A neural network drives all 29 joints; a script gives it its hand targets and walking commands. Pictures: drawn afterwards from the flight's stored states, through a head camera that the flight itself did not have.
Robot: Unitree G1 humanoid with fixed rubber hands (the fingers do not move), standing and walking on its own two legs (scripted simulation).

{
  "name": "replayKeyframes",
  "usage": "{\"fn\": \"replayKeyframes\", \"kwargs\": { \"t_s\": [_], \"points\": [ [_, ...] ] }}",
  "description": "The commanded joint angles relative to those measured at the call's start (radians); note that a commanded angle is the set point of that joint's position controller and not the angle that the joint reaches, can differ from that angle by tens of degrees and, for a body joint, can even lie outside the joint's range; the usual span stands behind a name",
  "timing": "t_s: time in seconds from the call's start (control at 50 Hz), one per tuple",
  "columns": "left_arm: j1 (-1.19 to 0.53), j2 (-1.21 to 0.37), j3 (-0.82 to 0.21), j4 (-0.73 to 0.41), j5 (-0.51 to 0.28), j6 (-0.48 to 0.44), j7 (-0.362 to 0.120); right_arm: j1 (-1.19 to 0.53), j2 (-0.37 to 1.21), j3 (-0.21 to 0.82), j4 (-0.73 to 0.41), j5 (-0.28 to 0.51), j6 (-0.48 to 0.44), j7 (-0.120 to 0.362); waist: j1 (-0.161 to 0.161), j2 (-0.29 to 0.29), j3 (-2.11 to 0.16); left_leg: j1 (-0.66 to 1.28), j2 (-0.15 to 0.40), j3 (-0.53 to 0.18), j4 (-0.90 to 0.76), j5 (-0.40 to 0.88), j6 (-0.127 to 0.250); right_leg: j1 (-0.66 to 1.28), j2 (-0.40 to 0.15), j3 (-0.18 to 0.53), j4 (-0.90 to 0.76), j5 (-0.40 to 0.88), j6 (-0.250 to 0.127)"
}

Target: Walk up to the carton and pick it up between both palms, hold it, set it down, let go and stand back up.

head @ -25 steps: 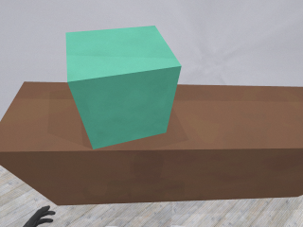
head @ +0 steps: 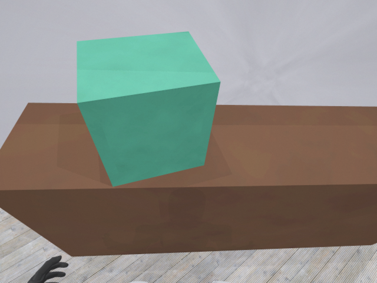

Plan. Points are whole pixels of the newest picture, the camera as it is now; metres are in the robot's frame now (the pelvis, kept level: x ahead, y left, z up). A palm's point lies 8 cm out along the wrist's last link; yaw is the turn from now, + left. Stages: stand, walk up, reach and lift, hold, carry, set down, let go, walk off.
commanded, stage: walk up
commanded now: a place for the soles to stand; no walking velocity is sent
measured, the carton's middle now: (149, 111) +0.48 +0.11 +0.08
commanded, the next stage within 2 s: none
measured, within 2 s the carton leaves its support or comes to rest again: neither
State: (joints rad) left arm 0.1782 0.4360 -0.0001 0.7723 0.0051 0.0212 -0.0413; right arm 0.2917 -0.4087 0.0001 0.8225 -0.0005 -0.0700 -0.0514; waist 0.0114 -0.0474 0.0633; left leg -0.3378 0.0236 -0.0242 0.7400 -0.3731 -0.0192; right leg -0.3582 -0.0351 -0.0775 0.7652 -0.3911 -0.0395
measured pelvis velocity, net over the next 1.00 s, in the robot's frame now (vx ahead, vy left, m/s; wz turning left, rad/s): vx -0.01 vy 0.09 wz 0.08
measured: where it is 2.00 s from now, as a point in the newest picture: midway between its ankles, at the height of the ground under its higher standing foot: outside the picture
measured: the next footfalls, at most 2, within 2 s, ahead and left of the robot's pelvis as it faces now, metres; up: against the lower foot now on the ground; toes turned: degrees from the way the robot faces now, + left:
left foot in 0.58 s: +0.04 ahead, +0.19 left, +0.00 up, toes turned +4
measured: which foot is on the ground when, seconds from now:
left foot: down 0.00-0.30, up 0.32-0.56, down 0.58-1.00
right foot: down 0.00-1.00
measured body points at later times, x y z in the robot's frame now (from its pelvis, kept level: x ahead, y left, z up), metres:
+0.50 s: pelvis -0.01 +0.01 +0.00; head +0.01 +0.02 +0.45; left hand +0.11 +0.33 -0.10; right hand +0.07 -0.31 -0.10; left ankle -0.01 +0.16 -0.70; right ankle +0.01 -0.09 -0.71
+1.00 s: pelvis -0.01 +0.09 +0.00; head +0.02 +0.10 +0.45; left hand +0.07 +0.42 -0.10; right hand +0.09 -0.22 -0.10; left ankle +0.00 +0.18 -0.71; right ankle +0.01 -0.05 -0.70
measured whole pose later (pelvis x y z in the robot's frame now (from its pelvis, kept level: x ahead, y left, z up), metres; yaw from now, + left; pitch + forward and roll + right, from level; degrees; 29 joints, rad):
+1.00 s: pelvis -0.01 +0.09 +0.00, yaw +5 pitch -1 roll -2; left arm 0.23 0.45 0.00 0.80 0.01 -0.03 0.02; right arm 0.28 -0.41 0.00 0.82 0.00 -0.02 0.01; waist 0.01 0.00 0.07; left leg -0.34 -0.02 -0.02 0.73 -0.37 0.04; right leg -0.37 -0.06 -0.09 0.80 -0.54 -0.01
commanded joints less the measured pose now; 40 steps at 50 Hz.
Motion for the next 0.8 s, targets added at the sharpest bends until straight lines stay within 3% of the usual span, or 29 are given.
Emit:
{"fn": "replayKeyframes", "kwargs": {
  "t_s": [0.0, 0.02, 0.06, 0.08, 0.1, 0.12, 0.14, 0.16, 0.2, 0.22, 0.24, 0.26, 0.28, 0.3, 0.32, 0.38, 0.4, 0.46, 0.5, 0.54, 0.56, 0.58, 0.6, 0.62, 0.64, 0.7, 0.74, 0.76, 0.78],
  "points": [
    [-0.016, 0.233, 0.116, -0.051, 0.024, -0.031, 0.011, 0.018, -0.216, -0.074, -0.017, -0.005, -0.009, -0.016, 0.003, -0.087, -0.042, -0.122, -0.02, 0.076, 0.088, -0.186, 0.073, 0.138, -0.3, 0.317, -0.309, 0.266, -0.221],
    [-0.037, 0.233, 0.113, -0.055, 0.026, -0.027, 0.011, 0.045, -0.216, -0.076, -0.011, -0.004, -0.013, -0.012, -0.014, -0.091, -0.031, -0.074, -0.015, 0.082, 0.012, -0.143, 0.077, 0.102, -0.266, 0.261, -0.287, 0.258, -0.2],
    [-0.08, 0.213, 0.108, -0.071, 0.029, -0.019, 0.01, 0.131, -0.243, -0.086, 0.02, -0.007, -0.026, -0.01, -0.039, -0.055, -0.042, 0.037, 0.01, 0.023, -0.1, 0.216, 0.081, 0.046, -0.155, 0.144, -0.172, 0.263, -0.106],
    [-0.09, 0.199, 0.108, -0.081, 0.025, -0.015, 0.008, 0.14, -0.274, -0.096, 0.015, -0.011, -0.029, -0.014, -0.042, 0.006, -0.061, 0.074, 0.067, -0.097, -0.117, 0.334, 0.111, 0.0, -0.111, 0.106, -0.083, 0.259, -0.064],
    [-0.098, 0.183, 0.108, -0.088, 0.017, -0.011, 0.008, 0.119, -0.308, -0.103, -0.002, -0.016, -0.033, -0.018, -0.034, 0.091, -0.076, 0.078, 0.161, -0.275, -0.173, 0.389, 0.165, -0.029, -0.06, 0.073, 0.022, 0.22, -0.015],
    [-0.09, 0.166, 0.108, -0.082, 0.01, -0.004, 0.009, 0.09, -0.335, -0.106, -0.014, -0.021, -0.035, -0.019, -0.024, 0.135, -0.064, 0.051, 0.227, -0.405, -0.212, 0.372, 0.233, -0.062, -0.015, 0.086, 0.071, 0.067, 0.004],
    [-0.07, 0.169, 0.11, -0.071, 0.004, 0.0, 0.01, 0.072, -0.35, -0.112, -0.012, -0.018, -0.033, -0.02, -0.015, 0.152, -0.043, 0.021, 0.263, -0.402, -0.218, 0.367, 0.283, -0.052, 0.001, 0.078, 0.073, -0.096, 0.004],
    [-0.057, 0.166, 0.106, -0.069, 0.007, -0.002, 0.009, 0.043, -0.353, -0.112, -0.016, -0.017, -0.03, -0.02, -0.002, 0.172, -0.019, 0.006, 0.262, -0.391, -0.215, 0.378, 0.285, -0.056, -0.003, 0.081, 0.049, -0.141, -0.003],
    [-0.022, 0.174, 0.109, -0.051, 0.021, -0.013, 0.006, -0.017, -0.313, -0.095, -0.031, -0.013, -0.02, -0.019, 0.03, 0.132, -0.01, -0.074, 0.185, -0.289, -0.162, 0.332, 0.212, 0.048, -0.023, 0.104, -0.088, 0.034, -0.021],
    [0.009, 0.196, 0.115, -0.041, 0.028, -0.023, 0.009, -0.038, -0.283, -0.084, -0.04, -0.008, -0.018, -0.017, 0.045, 0.078, -0.04, -0.129, 0.133, -0.221, -0.099, 0.328, 0.164, 0.131, -0.062, 0.149, -0.14, 0.147, -0.042],
    [0.031, 0.235, 0.125, -0.032, 0.032, -0.03, 0.012, -0.054, -0.247, -0.076, -0.046, -0.003, -0.016, -0.015, 0.054, 0.001, -0.048, -0.205, 0.044, -0.106, 0.016, 0.276, 0.109, 0.198, -0.142, 0.25, -0.235, 0.157, -0.081],
    [0.026, 0.253, 0.127, -0.036, 0.029, -0.034, 0.012, -0.03, -0.217, -0.068, -0.034, 0.003, -0.011, -0.018, 0.042, -0.078, -0.058, -0.196, -0.034, 0.032, 0.142, 0.11, 0.077, 0.194, -0.255, 0.354, -0.342, 0.132, -0.148],
    [0.001, 0.238, 0.121, -0.044, 0.025, -0.036, 0.011, -0.013, -0.219, -0.074, -0.024, -0.002, -0.002, -0.021, 0.027, -0.101, -0.048, -0.183, -0.04, 0.068, 0.196, -0.184, 0.069, 0.157, -0.324, 0.391, -0.369, 0.149, -0.209],
    [0.004, 0.239, 0.125, -0.048, 0.028, -0.035, 0.01, -0.003, -0.229, -0.079, -0.025, -0.008, 0.0, -0.02, 0.025, -0.096, -0.03, -0.184, -0.019, 0.054, 0.206, -0.246, 0.069, 0.143, -0.331, 0.393, -0.374, 0.155, -0.229],
    [-0.005, 0.241, 0.125, -0.049, 0.029, -0.031, 0.011, 0.005, -0.229, -0.081, -0.026, -0.008, -0.002, -0.015, 0.016, -0.094, -0.007, -0.169, -0.012, 0.056, 0.172, -0.236, 0.072, 0.116, -0.31, 0.363, -0.379, 0.125, -0.218],
    [-0.072, 0.225, 0.113, -0.07, 0.036, -0.021, 0.01, 0.113, -0.215, -0.081, 0.013, 0.002, -0.016, -0.009, -0.026, -0.121, -0.018, -0.05, -0.008, 0.101, 0.006, -0.023, 0.069, 0.078, -0.201, 0.189, -0.279, 0.246, -0.159],
    [0.021, 0.274, 0.117, -0.026, 0.002, -0.052, 0.036, 0.047, -0.196, -0.092, -0.035, -0.037, 0.015, 0.027, -0.003, 0.013, -0.033, -0.116, -0.01, 0.052, 0.038, 0.004, 0.061, 0.155, -0.285, 0.288, -0.277, 0.207, -0.153],
    [0.055, 0.304, 0.127, -0.022, 0.003, -0.075, 0.052, -0.016, -0.202, -0.096, -0.067, -0.036, 0.036, 0.046, 0.021, -0.019, -0.046, -0.19, 0.029, 0.008, 0.069, -0.12, 0.051, 0.229, -0.355, 0.341, -0.317, 0.166, -0.186],
    [0.011, 0.296, 0.119, -0.026, 0.001, -0.076, 0.052, 0.012, -0.205, -0.099, -0.052, -0.033, 0.03, 0.053, -0.01, -0.017, -0.029, -0.09, 0.025, 0.02, -0.035, -0.082, 0.063, 0.127, -0.324, 0.269, -0.279, 0.147, -0.169],
    [-0.038, 0.248, 0.1, -0.031, -0.003, -0.071, 0.05, 0.067, -0.222, -0.108, -0.022, -0.04, 0.022, 0.056, -0.049, 0.083, -0.021, 0.047, 0.001, -0.032, -0.156, 0.097, 0.091, -0.016, -0.205, 0.138, -0.157, 0.065, -0.087],
    [-0.046, 0.204, 0.087, -0.038, -0.01, -0.069, 0.051, 0.067, -0.258, -0.116, -0.025, -0.045, 0.02, 0.054, -0.046, 0.228, -0.013, 0.056, 0.093, -0.22, -0.256, 0.169, 0.133, -0.084, -0.11, 0.042, -0.024, -0.01, -0.028],
    [-0.046, 0.156, 0.073, -0.039, -0.021, -0.065, 0.054, 0.029, -0.293, -0.118, -0.044, -0.045, 0.019, 0.056, -0.04, 0.313, -0.008, 0.04, 0.18, -0.4, -0.356, 0.108, 0.201, -0.125, 0.009, -0.026, 0.055, -0.127, 0.016],
    [-0.042, 0.169, 0.075, -0.031, -0.017, -0.06, 0.058, 0.01, -0.32, -0.124, -0.052, -0.048, 0.025, 0.059, -0.041, 0.295, 0.0, 0.001, 0.218, -0.45, -0.396, -0.01, 0.25, -0.12, 0.024, -0.001, 0.085, -0.262, 0.018],
    [-0.025, 0.189, 0.079, -0.021, -0.015, -0.06, 0.057, -0.006, -0.329, -0.125, -0.047, -0.046, 0.03, 0.059, -0.033, 0.274, 0.025, -0.027, 0.225, -0.45, -0.399, -0.04, 0.274, -0.109, 0.011, 0.019, 0.08, -0.285, 0.017],
    [-0.011, 0.191, 0.08, -0.01, -0.015, -0.063, 0.055, -0.02, -0.303, -0.119, -0.046, -0.045, 0.033, 0.057, -0.026, 0.249, 0.051, -0.025, 0.19, -0.401, -0.372, 0.019, 0.255, -0.086, 0.002, 0.017, 0.033, -0.267, 0.012],
    [0.095, 0.143, 0.073, 0.029, -0.017, -0.083, 0.061, -0.103, -0.234, -0.087, -0.066, -0.029, 0.044, 0.055, 0.032, 0.26, -0.048, -0.024, 0.09, -0.22, -0.217, 0.36, 0.165, 0.144, 0.018, -0.015, -0.196, 0.089, 0.008],
    [0.14, 0.201, 0.088, 0.043, -0.005, -0.097, 0.075, -0.125, -0.195, -0.076, -0.088, -0.016, 0.046, 0.058, 0.063, 0.196, -0.133, -0.111, 0.051, -0.153, -0.07, 0.419, 0.111, 0.318, -0.054, 0.097, -0.22, 0.189, -0.032],
    [0.158, 0.267, 0.102, 0.044, 0.008, -0.102, 0.081, -0.111, -0.175, -0.076, -0.099, -0.011, 0.048, 0.059, 0.064, 0.083, -0.136, -0.191, 0.001, -0.113, 0.053, 0.346, 0.067, 0.335, -0.193, 0.29, -0.272, 0.147, -0.097],
    [0.125, 0.302, 0.111, 0.04, 0.007, -0.103, 0.08, -0.075, -0.178, -0.081, -0.09, -0.014, 0.054, 0.058, 0.038, 0.019, -0.107, -0.19, -0.026, -0.039, 0.121, 0.126, 0.05, 0.289, -0.321, 0.397, -0.335, 0.087, -0.184]
  ]
}}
